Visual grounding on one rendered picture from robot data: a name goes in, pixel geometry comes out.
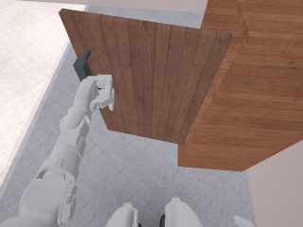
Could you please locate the right robot hand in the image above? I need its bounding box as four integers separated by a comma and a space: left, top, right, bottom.
234, 216, 255, 227

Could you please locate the cupboard door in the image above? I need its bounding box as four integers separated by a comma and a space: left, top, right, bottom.
59, 9, 233, 145

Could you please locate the robot left forearm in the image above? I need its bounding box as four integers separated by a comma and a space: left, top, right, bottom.
18, 107, 92, 216

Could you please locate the robot right thigh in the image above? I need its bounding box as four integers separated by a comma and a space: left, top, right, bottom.
165, 201, 204, 227

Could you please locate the left robot hand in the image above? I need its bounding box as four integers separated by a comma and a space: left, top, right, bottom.
73, 74, 115, 115

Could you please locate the left robot shin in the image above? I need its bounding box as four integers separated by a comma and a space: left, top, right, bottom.
123, 202, 133, 207

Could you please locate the left robot upper arm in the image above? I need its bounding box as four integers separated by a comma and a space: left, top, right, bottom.
0, 178, 77, 227

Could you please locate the handle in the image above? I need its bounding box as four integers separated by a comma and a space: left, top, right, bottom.
73, 49, 101, 90

